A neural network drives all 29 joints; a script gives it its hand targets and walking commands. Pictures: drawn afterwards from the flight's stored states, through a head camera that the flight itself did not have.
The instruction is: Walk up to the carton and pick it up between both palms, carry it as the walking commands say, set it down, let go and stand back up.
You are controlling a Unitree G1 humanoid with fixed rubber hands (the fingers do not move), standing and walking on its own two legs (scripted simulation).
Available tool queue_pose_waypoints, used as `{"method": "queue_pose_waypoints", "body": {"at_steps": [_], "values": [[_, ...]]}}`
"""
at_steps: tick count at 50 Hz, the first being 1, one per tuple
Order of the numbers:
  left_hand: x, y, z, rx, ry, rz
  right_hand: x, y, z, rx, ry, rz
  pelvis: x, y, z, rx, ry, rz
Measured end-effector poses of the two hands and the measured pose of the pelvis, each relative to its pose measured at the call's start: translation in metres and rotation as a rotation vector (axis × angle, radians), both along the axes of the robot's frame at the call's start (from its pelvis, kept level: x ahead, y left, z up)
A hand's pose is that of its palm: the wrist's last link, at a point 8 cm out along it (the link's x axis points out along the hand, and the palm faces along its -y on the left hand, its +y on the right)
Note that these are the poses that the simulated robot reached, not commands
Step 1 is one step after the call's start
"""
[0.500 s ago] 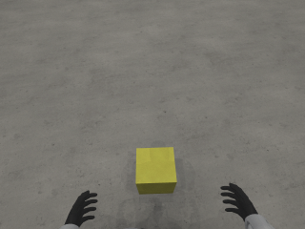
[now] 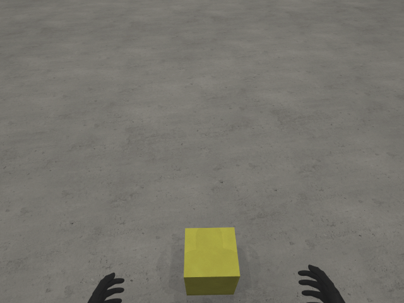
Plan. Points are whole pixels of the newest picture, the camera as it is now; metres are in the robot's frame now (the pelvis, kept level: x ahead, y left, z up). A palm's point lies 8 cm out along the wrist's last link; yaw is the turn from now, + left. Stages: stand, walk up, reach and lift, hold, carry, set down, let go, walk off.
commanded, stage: stand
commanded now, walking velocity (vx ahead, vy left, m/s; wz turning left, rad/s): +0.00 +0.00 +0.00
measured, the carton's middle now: (209, 262) +0.43 -0.02 -0.64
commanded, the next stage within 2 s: none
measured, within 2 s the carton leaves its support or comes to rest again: neither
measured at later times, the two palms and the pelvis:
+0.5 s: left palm out of the picture +0.08 +0.29 -0.10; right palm out of the picture +0.09 -0.27 -0.08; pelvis +0.00 +0.01 +0.00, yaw -1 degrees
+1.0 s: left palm out of the picture +0.02 +0.29 -0.12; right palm out of the picture +0.02 -0.30 -0.10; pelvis -0.04 +0.00 +0.01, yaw -1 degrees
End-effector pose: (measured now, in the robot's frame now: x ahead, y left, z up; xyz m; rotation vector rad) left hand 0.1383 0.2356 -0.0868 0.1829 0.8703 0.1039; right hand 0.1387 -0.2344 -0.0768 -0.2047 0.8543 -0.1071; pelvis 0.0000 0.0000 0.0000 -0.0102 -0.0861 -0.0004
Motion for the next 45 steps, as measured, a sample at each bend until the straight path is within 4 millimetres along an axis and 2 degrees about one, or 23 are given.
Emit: {"method": "queue_pose_waypoints", "body": {"at_steps": [6,12,18,29,35,45], "values": [[-0.008,0.040,-0.004,0.078,-0.008,0.065,-0.004,-0.023,0.001,-0.077,-0.007,-0.046,0.015,0.005,-0.001,-0.003,0.038,-0.001],[-0.019,0.060,-0.005,0.113,0.003,0.086,-0.008,-0.038,0.005,-0.131,-0.031,-0.080,0.017,0.010,0.000,0.002,0.049,-0.005],[-0.035,0.062,-0.007,0.120,0.037,0.080,-0.022,-0.041,0.003,-0.140,-0.012,-0.089,0.009,0.012,0.002,0.004,0.048,-0.009],[-0.081,0.057,-0.020,0.105,0.147,0.072,-0.071,-0.043,-0.012,-0.132,0.114,-0.085,-0.011,0.010,0.005,0.006,0.044,-0.013],[-0.104,0.056,-0.024,0.110,0.204,0.068,-0.092,-0.049,-0.018,-0.131,0.171,-0.096,-0.019,0.007,0.006,0.003,0.040,-0.013],[-0.120,0.053,-0.027,0.109,0.242,0.062,-0.110,-0.058,-0.020,-0.137,0.219,-0.103,-0.031,0.003,0.008,-0.003,0.028,-0.014]]}}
